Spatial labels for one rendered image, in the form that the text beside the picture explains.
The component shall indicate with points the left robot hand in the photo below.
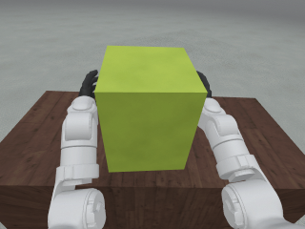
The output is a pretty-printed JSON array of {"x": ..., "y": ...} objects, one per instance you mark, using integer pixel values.
[{"x": 87, "y": 87}]

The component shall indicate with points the robot left upper arm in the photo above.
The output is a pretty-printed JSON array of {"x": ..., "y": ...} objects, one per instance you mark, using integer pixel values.
[{"x": 78, "y": 209}]

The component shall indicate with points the robot left forearm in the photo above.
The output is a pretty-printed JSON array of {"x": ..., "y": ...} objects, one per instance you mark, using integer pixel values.
[{"x": 78, "y": 160}]

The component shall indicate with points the pedestal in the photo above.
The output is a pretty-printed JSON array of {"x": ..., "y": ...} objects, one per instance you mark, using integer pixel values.
[{"x": 189, "y": 198}]

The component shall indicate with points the robot right upper arm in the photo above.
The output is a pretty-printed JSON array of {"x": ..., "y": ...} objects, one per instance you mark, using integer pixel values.
[{"x": 253, "y": 204}]

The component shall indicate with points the right robot hand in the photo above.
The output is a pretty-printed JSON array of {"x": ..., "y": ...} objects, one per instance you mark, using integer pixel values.
[{"x": 205, "y": 83}]

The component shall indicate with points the robot right forearm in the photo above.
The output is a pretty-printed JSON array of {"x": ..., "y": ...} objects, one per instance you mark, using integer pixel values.
[{"x": 234, "y": 162}]

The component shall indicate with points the carton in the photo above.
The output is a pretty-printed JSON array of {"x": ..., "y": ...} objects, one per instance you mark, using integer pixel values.
[{"x": 149, "y": 102}]

